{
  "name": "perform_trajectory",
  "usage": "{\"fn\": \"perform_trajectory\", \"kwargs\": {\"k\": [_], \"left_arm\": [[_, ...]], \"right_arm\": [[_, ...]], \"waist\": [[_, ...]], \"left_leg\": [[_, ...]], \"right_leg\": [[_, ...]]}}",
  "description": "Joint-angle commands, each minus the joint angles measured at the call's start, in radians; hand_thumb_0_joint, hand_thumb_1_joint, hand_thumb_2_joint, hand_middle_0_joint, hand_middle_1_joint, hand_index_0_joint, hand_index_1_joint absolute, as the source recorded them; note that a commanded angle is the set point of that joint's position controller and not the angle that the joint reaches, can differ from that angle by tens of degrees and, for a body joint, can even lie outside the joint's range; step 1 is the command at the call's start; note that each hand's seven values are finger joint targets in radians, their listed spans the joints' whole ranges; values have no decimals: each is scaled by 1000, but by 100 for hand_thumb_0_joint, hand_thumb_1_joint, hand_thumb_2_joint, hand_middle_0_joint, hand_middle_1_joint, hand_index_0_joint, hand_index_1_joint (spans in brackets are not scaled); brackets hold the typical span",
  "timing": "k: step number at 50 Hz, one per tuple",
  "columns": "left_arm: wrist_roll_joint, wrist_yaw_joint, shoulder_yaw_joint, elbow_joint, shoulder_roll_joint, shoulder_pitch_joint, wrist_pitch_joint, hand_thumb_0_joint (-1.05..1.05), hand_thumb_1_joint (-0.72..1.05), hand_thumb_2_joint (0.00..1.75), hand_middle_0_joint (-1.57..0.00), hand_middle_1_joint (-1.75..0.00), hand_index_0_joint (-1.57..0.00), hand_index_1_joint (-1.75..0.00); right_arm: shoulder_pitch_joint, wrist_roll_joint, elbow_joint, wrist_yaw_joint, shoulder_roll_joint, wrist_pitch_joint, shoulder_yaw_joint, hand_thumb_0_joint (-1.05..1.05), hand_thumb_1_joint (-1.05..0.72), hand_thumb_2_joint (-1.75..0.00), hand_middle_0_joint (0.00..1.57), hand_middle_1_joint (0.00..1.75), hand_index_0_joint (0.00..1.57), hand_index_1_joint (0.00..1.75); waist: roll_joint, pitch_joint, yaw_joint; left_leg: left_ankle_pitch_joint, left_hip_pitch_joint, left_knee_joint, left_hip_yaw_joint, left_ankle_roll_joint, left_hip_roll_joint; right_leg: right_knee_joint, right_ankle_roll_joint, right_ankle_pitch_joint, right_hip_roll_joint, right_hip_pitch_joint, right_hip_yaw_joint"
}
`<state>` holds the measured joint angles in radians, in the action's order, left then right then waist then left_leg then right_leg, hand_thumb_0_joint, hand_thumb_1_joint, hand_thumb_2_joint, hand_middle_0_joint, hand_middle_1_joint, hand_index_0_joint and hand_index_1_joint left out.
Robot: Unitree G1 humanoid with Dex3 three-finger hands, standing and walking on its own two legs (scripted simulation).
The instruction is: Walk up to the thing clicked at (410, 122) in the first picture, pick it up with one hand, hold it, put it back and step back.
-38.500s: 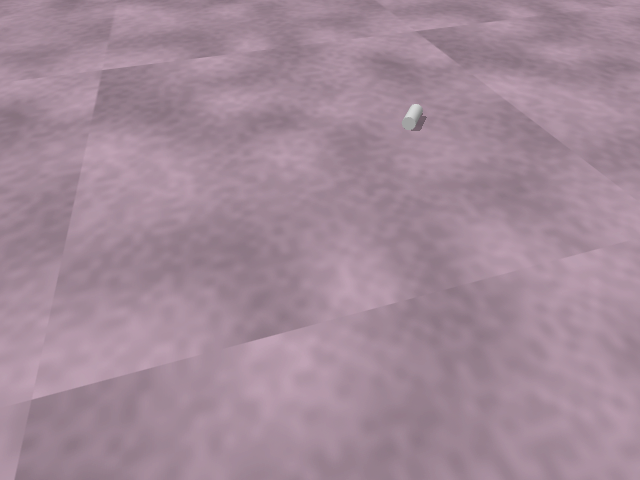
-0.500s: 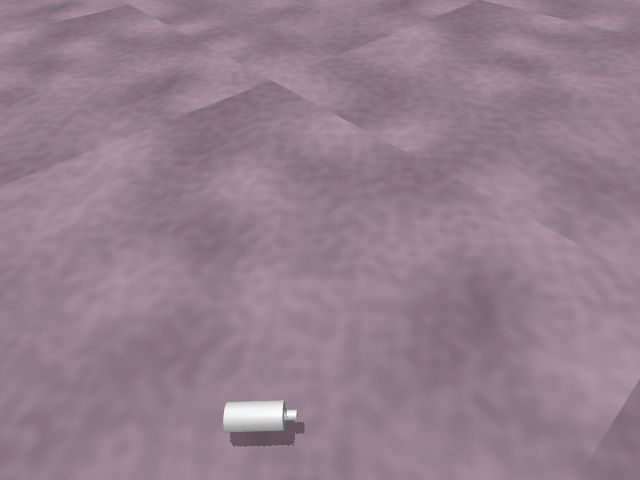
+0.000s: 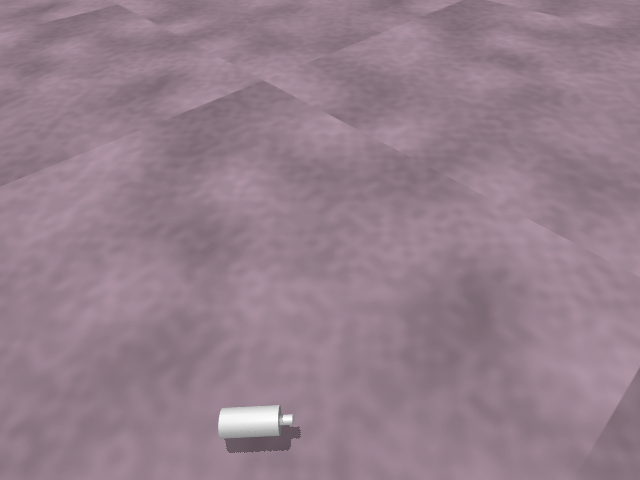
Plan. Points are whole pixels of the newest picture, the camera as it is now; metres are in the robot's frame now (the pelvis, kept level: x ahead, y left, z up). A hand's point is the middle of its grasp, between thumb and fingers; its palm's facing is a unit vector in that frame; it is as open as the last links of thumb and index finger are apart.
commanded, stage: stand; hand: left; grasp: from above
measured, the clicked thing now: (257, 421) +0.47 +0.24 -0.74
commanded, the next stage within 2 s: step back in 0.66 s
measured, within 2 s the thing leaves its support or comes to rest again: neither
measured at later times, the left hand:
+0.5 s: hand out of the picture +0.08 +0.24 -0.15, palm faces -0.01 -0.94 -0.34, open 7.4 cm
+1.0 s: hand out of the picture +0.09 +0.29 -0.18, palm faces -0.06 -0.92 -0.38, open 7.4 cm
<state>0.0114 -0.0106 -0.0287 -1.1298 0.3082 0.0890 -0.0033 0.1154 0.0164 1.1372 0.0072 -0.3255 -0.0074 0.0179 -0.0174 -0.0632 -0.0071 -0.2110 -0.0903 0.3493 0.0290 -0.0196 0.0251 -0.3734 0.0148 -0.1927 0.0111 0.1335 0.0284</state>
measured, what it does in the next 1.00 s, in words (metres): lifts its left foot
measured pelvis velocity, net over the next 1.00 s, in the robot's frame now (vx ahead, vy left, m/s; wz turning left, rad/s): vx -0.06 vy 0.03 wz -0.02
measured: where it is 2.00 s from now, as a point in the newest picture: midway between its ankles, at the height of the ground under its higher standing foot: outside the picture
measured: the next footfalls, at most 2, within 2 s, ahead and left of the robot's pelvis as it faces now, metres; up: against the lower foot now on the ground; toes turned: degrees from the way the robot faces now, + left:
right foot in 1.38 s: -0.12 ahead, -0.11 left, +0.00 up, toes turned -2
left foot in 1.74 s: -0.22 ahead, +0.12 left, +0.00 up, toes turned -2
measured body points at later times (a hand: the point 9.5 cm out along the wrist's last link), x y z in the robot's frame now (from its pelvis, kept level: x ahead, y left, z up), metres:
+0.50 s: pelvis +0.00 -0.01 +0.00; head +0.00 -0.01 +0.45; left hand +0.08 +0.29 -0.13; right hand +0.06 -0.30 -0.14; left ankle -0.01 +0.13 -0.75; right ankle +0.01 -0.13 -0.75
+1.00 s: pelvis -0.06 +0.03 -0.02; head +0.01 +0.05 +0.42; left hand +0.09 +0.34 -0.15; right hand +0.00 -0.30 -0.13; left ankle -0.06 +0.13 -0.75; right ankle -0.01 -0.12 -0.73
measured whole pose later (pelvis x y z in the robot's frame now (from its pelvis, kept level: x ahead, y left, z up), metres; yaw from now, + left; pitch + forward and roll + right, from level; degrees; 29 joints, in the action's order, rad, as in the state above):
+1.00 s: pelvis -0.06 +0.03 -0.02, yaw -1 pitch -1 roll +0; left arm 0.01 -0.03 -0.05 -0.91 0.42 0.02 -0.06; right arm 0.13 0.02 0.98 -0.01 -0.39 0.03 0.06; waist 0.05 -0.18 -0.02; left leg -0.36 -0.27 0.64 0.00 0.04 -0.04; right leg -0.80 -0.01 -0.42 -0.04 0.44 0.14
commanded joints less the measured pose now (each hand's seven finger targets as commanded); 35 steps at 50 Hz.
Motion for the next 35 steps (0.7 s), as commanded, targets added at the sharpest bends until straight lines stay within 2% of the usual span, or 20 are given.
{"fn": "perform_trajectory", "kwargs": {"k": [1,2,6,8,17,18,20,21,26,27,32,33,35], "left_arm": [[2,-12,-37,63,206,-41,28,0,90,90,-20,-30,-20,-30],[3,-13,-37,63,207,-35,29,0,90,90,-20,-30,-20,-30],[3,-11,-32,65,208,-42,27,0,90,90,-20,-30,-20,-30],[3,-11,-34,67,218,-44,30,0,90,90,-20,-30,-20,-30],[2,-9,-30,69,218,-42,31,0,90,90,-20,-30,-20,-30],[1,-9,-30,68,219,-43,32,0,90,90,-20,-30,-20,-30],[2,-9,-29,64,222,-36,31,0,90,90,-20,-30,-20,-30],[1,-8,-29,67,221,-36,33,0,90,90,-20,-30,-20,-30],[1,-7,-28,64,225,-32,32,0,90,90,-20,-30,-20,-30],[2,-7,-29,67,226,-35,33,0,90,90,-20,-30,-20,-30],[0,-5,-26,68,227,-29,32,0,90,90,-20,-30,-20,-30],[-18,-7,-60,97,304,-15,21,0,90,90,-20,-30,-20,-30],[-20,-12,-64,130,300,-3,17,0,90,90,-20,-30,-20,-30]], "right_arm": [[-29,2,-57,12,-194,-20,41,0,-90,-90,20,30,20,30],[-31,2,-58,12,-198,-19,44,0,-90,-90,20,30,20,30],[-40,2,-58,9,-194,-16,39,0,-90,-90,20,30,20,30],[-34,3,-56,9,-200,-17,42,0,-90,-90,20,30,20,30],[-34,1,-56,7,-204,-20,39,0,-90,-90,20,30,20,30],[-34,2,-55,8,-208,-20,39,0,-90,-90,20,30,20,30],[-38,0,-56,7,-200,-19,38,0,-90,-90,20,30,20,30],[-31,2,-55,7,-209,-20,39,0,-90,-90,20,30,20,30],[-29,2,-54,4,-207,-18,38,0,-90,-90,20,30,20,30],[-36,2,-58,4,-208,-18,39,0,-90,-90,20,30,20,30],[-31,0,-57,3,-209,-20,39,0,-90,-90,20,30,20,30],[-69,-12,-86,1,-270,-2,55,0,-90,-90,20,30,20,30],[-31,-25,-106,1,-252,7,55,0,-90,-90,20,30,20,30]], "waist": [[32,102,2],[28,110,2],[29,60,4],[26,84,3],[14,83,0],[13,86,0],[36,69,2],[20,90,0],[22,52,4],[20,71,0],[12,68,3],[36,-33,6],[53,50,-7]], "left_leg": [[175,44,-43,-82,29,105],[199,49,-33,-83,28,105],[110,2,-57,-82,27,98],[145,20,-53,-84,27,103],[134,24,-70,-84,27,109],[145,23,-67,-82,30,109],[125,29,-74,-85,28,108],[140,40,-69,-80,29,110],[65,7,-84,-81,30,104],[87,25,-80,-80,33,108],[86,27,-80,-82,28,109],[228,-49,22,-99,50,99],[261,-51,95,-75,57,84]], "right_leg": [[47,-33,216,108,-4,73],[46,-33,242,108,-8,68],[73,-30,139,102,9,77],[63,-35,185,108,-6,77],[68,-35,168,102,-1,77],[69,-36,194,108,-14,83],[75,-37,157,102,10,79],[74,-36,183,106,-2,83],[93,-34,101,101,14,88],[81,-38,137,103,10,87],[78,-41,116,101,19,87],[10,-45,323,94,101,115],[-23,-78,399,111,58,120]]}}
